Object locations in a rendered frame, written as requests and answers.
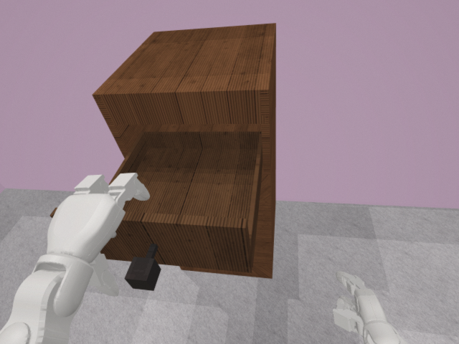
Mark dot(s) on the left robot hand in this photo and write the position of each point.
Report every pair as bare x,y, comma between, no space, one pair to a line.
85,222

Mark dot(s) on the left robot forearm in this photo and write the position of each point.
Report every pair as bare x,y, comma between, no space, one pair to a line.
47,300

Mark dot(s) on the right robot forearm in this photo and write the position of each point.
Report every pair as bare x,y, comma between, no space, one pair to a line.
381,332

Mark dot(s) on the drawer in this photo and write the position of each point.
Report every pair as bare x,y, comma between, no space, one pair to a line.
204,199

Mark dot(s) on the cabinet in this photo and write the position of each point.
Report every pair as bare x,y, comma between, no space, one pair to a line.
220,79

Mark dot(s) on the handle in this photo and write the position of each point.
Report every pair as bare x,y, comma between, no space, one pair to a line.
143,272

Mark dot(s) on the right robot hand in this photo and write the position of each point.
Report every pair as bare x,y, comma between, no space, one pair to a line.
353,315

